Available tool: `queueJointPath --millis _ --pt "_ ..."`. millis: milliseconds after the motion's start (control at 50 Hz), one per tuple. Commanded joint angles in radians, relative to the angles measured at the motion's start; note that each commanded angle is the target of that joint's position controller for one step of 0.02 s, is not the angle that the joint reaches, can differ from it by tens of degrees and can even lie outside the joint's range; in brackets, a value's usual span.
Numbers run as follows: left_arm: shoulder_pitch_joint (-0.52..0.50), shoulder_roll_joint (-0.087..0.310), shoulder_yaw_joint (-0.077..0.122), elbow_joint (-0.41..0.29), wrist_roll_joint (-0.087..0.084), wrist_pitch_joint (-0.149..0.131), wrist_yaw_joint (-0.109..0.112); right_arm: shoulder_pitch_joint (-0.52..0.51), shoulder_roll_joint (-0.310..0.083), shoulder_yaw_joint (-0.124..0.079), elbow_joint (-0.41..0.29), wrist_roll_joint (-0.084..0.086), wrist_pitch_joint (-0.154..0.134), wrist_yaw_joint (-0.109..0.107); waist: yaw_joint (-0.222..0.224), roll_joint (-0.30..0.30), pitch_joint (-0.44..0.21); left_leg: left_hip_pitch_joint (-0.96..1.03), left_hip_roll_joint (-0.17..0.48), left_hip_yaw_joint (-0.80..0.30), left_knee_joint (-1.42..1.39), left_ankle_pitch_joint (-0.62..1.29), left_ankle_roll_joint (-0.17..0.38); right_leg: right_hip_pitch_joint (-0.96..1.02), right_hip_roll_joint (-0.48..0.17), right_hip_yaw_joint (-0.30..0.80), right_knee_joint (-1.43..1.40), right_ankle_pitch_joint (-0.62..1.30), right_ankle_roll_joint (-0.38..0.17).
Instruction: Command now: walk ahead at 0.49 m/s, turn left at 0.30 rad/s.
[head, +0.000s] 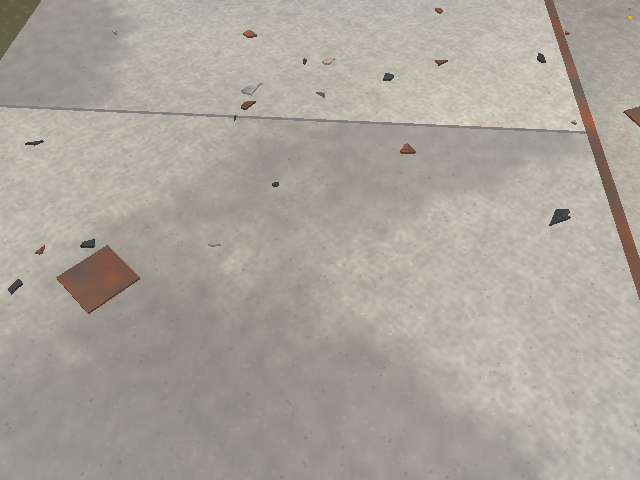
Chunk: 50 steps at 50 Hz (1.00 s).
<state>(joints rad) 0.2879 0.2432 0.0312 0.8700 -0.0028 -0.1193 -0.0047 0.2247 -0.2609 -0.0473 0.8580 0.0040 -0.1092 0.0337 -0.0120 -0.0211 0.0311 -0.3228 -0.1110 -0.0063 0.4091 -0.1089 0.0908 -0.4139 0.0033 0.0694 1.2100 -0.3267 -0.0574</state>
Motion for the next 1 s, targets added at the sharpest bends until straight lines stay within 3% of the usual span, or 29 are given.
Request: queueJointPath --millis 20,80,120,160,220,280,300,320,340,360,380,400,420,440,460,500,580,660,760,800,820,840,860,880,900,920,940,960,1000 --pt "0.011 0.093 0.027 -0.091 0.017 -0.018 0.012 -0.012 -0.090 -0.013 -0.074 0.000 -0.007 -0.003 0.042 0.041 -0.052 0.147 0.269 -0.386 -0.242 0.050 0.201 -0.193 -0.100 0.034 -0.087 0.051 0.020" --pt "-0.082 0.074 0.020 -0.137 0.025 -0.004 0.025 0.048 -0.138 -0.027 -0.066 0.009 -0.004 -0.023 0.022 0.062 -0.020 0.053 0.241 -0.303 -0.258 0.118 0.203 -0.186 -0.087 -0.007 -0.292 0.146 0.072" --pt "-0.182 0.057 0.011 -0.168 0.023 -0.004 0.025 0.089 -0.150 -0.032 -0.061 0.016 0.003 -0.034 -0.011 0.068 -0.011 0.016 0.205 -0.265 -0.245 0.097 0.168 -0.138 -0.059 -0.015 -0.471 0.292 0.083" --pt "-0.251 0.052 0.007 -0.189 0.013 -0.009 0.019 0.131 -0.156 -0.035 -0.055 0.023 0.012 -0.040 -0.040 0.090 -0.017 0.002 0.187 -0.257 -0.219 0.073 0.141 -0.068 -0.019 -0.024 -0.594 0.396 0.094" --pt "-0.311 0.079 0.013 -0.220 -0.003 -0.013 0.012 0.180 -0.145 -0.034 -0.047 0.030 0.026 -0.043 -0.058 0.103 -0.025 0.068 0.214 -0.328 -0.162 0.006 0.124 -0.030 0.002 0.001 -0.680 0.397 0.098" --pt "-0.295 0.127 0.032 -0.231 -0.008 -0.028 0.004 0.163 -0.153 -0.039 -0.063 0.025 0.041 -0.052 -0.021 0.127 -0.035 0.149 0.241 -0.421 -0.067 -0.018 0.101 0.037 0.005 0.018 -0.760 0.286 0.070" --pt "-0.230 0.142 0.042 -0.214 -0.007 -0.033 0.006 0.147 -0.139 -0.036 -0.072 0.023 0.045 -0.053 0.015 0.132 -0.056 0.145 0.218 -0.423 -0.009 0.002 0.084 0.124 0.001 0.008 -0.797 0.264 0.047" --pt "-0.117 0.175 0.056 -0.195 0.001 -0.037 0.012 0.128 -0.106 -0.024 -0.088 0.016 0.044 -0.050 0.072 0.119 -0.131 0.094 0.173 -0.385 0.129 0.023 0.053 0.300 -0.060 0.042 -0.800 0.242 0.006" --pt "0.058 0.241 0.073 -0.176 0.009 -0.034 0.021 0.132 -0.038 -0.002 -0.113 -0.002 0.039 -0.046 0.132 -0.013 -0.275 -0.046 0.094 -0.271 0.433 -0.150 0.012 0.559 -0.250 0.218 -0.793 0.198 -0.062" --pt "0.109 0.298 0.088 -0.148 0.018 -0.016 0.014 0.268 -0.003 0.011 -0.147 0.032 0.027 -0.044 0.058 -0.348 -0.343 -0.382 0.001 -0.155 0.693 -0.498 -0.028 0.782 -0.444 0.664 -0.879 0.004 -0.213" --pt "0.076 0.196 0.070 -0.167 0.007 -0.013 0.009 0.263 -0.110 -0.009 -0.119 0.047 0.029 -0.047 0.072 -0.227 -0.263 -0.492 0.093 -0.181 0.837 -0.450 -0.040 0.719 -0.442 0.700 -0.902 -0.131 -0.201" --pt "0.039 0.135 0.055 -0.176 0.002 -0.011 0.010 0.168 -0.152 -0.023 -0.128 0.039 0.038 -0.046 0.090 -0.111 -0.152 -0.507 0.123 -0.170 0.871 -0.347 -0.047 0.607 -0.396 0.524 -0.908 -0.066 -0.159" --pt "-0.013 0.123 0.047 -0.181 0.006 -0.008 0.006 0.125 -0.137 -0.025 -0.135 0.027 0.044 -0.046 0.070 -0.033 -0.095 -0.463 0.155 -0.149 0.855 -0.270 -0.059 0.490 -0.342 0.389 -0.933 0.070 -0.134" --pt "-0.047 0.110 0.044 -0.175 0.010 -0.004 0.003 0.096 -0.123 -0.028 -0.148 0.018 0.046 -0.043 0.050 -0.034 -0.055 -0.445 0.179 -0.144 0.815 -0.221 -0.064 0.415 -0.304 0.309 -0.959 0.153 -0.126" --pt "-0.064 0.099 0.039 -0.169 0.015 -0.004 0.002 0.091 -0.106 -0.030 -0.155 0.021 0.052 -0.037 0.031 -0.056 -0.036 -0.409 0.202 -0.133 0.791 -0.194 -0.065 0.358 -0.268 0.224 -0.988 0.211 -0.112" --pt "-0.057 0.106 0.045 -0.151 0.011 -0.012 -0.003 0.084 -0.070 -0.025 -0.174 0.025 0.064 -0.028 0.022 -0.078 -0.033 -0.393 0.214 -0.102 0.773 -0.152 -0.074 0.318 -0.246 0.125 -1.023 0.310 -0.123" --pt "-0.034 0.151 0.062 -0.118 0.008 -0.013 0.001 0.008 -0.057 -0.021 -0.224 0.019 0.068 -0.021 0.027 -0.042 -0.020 -0.453 0.224 -0.103 0.633 -0.025 -0.092 0.341 -0.258 0.003 -1.048 0.461 -0.140" --pt "-0.013 0.181 0.066 -0.095 0.004 0.001 0.009 -0.115 -0.043 -0.012 -0.265 0.017 0.058 0.003 0.068 -0.035 0.007 -0.407 0.211 -0.044 0.406 0.151 -0.077 0.361 -0.240 -0.117 -1.047 0.458 -0.109" --pt "0.068 0.212 0.070 -0.051 -0.018 0.027 0.010 -0.249 -0.038 -0.007 -0.340 0.022 0.057 0.031 0.101 -0.032 0.052 -0.383 0.183 0.022 0.263 0.057 -0.030 0.460 -0.288 -0.165 -1.002 0.507 -0.088" --pt "0.084 0.232 0.071 -0.031 -0.028 0.037 0.006 -0.228 -0.051 -0.014 -0.351 0.018 0.054 0.031 0.059 -0.055 0.030 -0.270 0.128 0.058 0.220 -0.062 0.012 0.477 -0.301 -0.167 -0.931 0.751 -0.090" --pt "0.076 0.250 0.072 -0.024 -0.031 0.043 0.008 -0.160 -0.084 -0.030 -0.339 0.013 0.053 0.027 0.005 -0.075 -0.015 -0.155 0.092 0.079 0.187 -0.096 0.035 0.481 -0.294 -0.175 -0.836 0.912 -0.083" --pt "0.062 0.248 0.066 -0.018 -0.034 0.049 0.010 -0.002 -0.130 -0.056 -0.292 0.012 0.051 0.018 -0.089 -0.064 -0.098 0.074 0.058 0.100 0.109 -0.014 0.066 0.427 -0.261 -0.207 -0.661 0.987 -0.063" --pt "0.063 0.216 0.048 -0.030 -0.023 0.043 0.011 0.167 -0.201 -0.084 -0.248 0.002 0.056 -0.001 -0.163 -0.022 -0.211 0.403 0.160 -0.022 0.142 0.062 0.106 0.204 -0.217 -0.210 -0.403 0.773 -0.027" --pt "0.188 0.065 -0.002 -0.062 -0.001 0.024 -0.007 0.218 -0.316 -0.097 -0.237 -0.015 0.052 -0.015 -0.078 0.247 -0.376 0.782 0.502 -0.540 0.101 0.013 0.277 -0.218 -0.037 -0.166 0.015 -0.129 0.037" --pt "0.129 0.160 0.021 -0.038 -0.035 -0.004 -0.014 0.269 -0.233 -0.079 -0.241 -0.014 0.048 -0.016 -0.149 0.166 -0.497 0.758 0.554 -0.737 -0.036 -0.030 0.300 -0.278 0.004 0.064 0.160 -0.275 0.030" --pt "0.021 0.210 0.042 -0.083 -0.068 -0.007 -0.013 0.206 -0.194 -0.062 -0.226 -0.016 0.040 -0.012 -0.135 0.136 -0.307 0.623 0.508 -0.532 -0.054 0.038 0.235 -0.355 -0.041 0.062 0.174 -0.203 0.025" --pt "-0.022 0.187 0.036 -0.099 -0.057 -0.003 -0.006 0.131 -0.158 -0.051 -0.220 -0.007 0.034 -0.010 -0.086 0.100 -0.202 0.472 0.458 -0.384 -0.072 0.097 0.190 -0.340 -0.094 0.033 0.097 -0.108 0.026" --pt "-0.033 0.176 0.039 -0.091 -0.033 0.008 0.000 0.066 -0.114 -0.039 -0.219 -0.006 0.028 -0.006 -0.047 0.084 -0.135 0.350 0.413 -0.286 -0.104 0.137 0.162 -0.302 -0.123 0.021 0.040 -0.050 0.035" --pt "0.043 0.144 0.043 -0.065 -0.029 0.045 0.002 0.010 -0.075 -0.034 -0.212 -0.012 0.008 0.000 0.016 0.111 -0.101 0.206 0.370 -0.176 -0.189 0.131 0.138 -0.181 -0.151 0.032 -0.001 0.042 0.043"
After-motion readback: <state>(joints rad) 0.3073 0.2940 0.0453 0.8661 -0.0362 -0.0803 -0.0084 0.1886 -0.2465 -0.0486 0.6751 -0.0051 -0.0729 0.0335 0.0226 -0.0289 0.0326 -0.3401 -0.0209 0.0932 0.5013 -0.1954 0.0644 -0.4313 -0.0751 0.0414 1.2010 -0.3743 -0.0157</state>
